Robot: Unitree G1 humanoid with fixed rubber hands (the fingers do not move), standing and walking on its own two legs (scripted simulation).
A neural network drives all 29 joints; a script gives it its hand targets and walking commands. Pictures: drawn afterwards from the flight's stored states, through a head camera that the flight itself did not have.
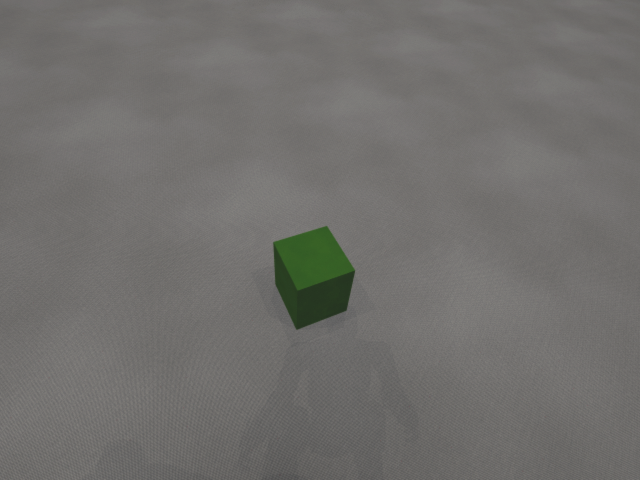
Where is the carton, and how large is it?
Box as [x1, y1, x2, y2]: [273, 226, 354, 329]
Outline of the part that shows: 326,226 273,242 275,283 296,329 346,310 354,269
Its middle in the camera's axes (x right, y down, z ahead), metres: -0.02 +0.13 +1.36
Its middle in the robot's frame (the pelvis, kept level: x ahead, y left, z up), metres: +0.86 -0.01 -0.64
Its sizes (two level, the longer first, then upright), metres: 0.210 0.200 0.250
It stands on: the floor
